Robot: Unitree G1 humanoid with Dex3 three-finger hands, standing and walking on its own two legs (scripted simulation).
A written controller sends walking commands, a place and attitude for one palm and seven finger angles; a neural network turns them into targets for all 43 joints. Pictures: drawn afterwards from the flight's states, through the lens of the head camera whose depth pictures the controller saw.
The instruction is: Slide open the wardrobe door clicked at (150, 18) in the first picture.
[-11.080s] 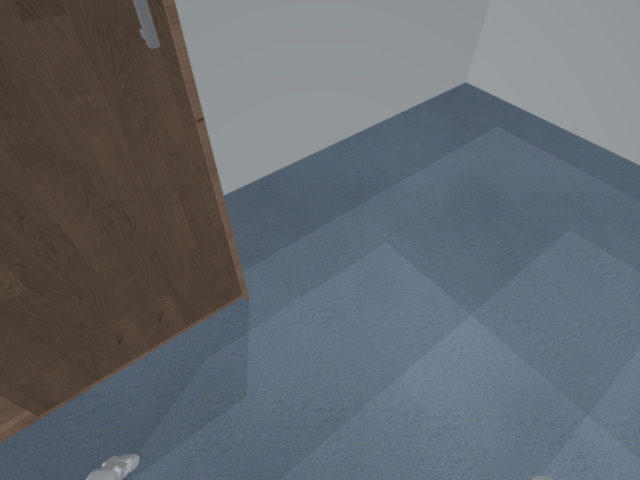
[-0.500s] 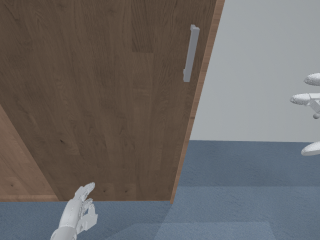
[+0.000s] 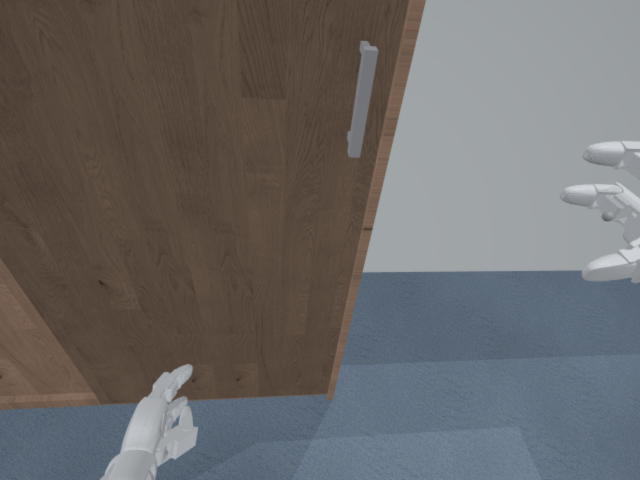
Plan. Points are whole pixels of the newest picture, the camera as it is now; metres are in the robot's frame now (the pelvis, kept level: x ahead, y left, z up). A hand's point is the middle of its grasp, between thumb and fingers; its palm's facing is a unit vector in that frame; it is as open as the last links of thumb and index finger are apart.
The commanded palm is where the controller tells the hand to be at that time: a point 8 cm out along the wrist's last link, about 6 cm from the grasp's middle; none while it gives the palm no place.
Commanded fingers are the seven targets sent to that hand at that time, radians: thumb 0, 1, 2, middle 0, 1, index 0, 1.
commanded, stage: move the hooked fingers beside the handle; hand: right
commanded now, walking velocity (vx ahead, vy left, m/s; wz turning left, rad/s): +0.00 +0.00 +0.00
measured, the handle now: (359, 101) +0.55 -0.05 +0.25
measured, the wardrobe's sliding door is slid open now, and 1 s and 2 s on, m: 0.00 0.00 0.00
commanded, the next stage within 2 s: none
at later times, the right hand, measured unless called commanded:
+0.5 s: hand (522, 179) +0.36 -0.21 +0.26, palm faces -0.03 +1.00 -0.05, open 14.0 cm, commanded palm +0.34 -0.25 +0.26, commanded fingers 0.00 0.50 -0.30 0.30 1.20 0.30 1.20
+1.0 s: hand (454, 140) +0.43 -0.16 +0.26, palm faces -0.01 +1.00 -0.03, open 14.0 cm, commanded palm +0.41 -0.20 +0.26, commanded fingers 0.00 0.50 -0.30 0.30 1.20 0.30 1.20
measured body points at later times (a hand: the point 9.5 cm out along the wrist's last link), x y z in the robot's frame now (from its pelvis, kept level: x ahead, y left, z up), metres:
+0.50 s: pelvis +0.01 +0.00 +0.00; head -0.02 +0.01 +0.45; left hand +0.20 +0.22 -0.08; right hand +0.35 -0.27 +0.26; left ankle +0.00 +0.11 -0.74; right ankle +0.00 -0.11 -0.74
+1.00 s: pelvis +0.01 +0.00 +0.00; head +0.00 +0.01 +0.45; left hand +0.16 +0.24 -0.09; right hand +0.43 -0.21 +0.26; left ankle +0.00 +0.11 -0.74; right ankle +0.00 -0.11 -0.74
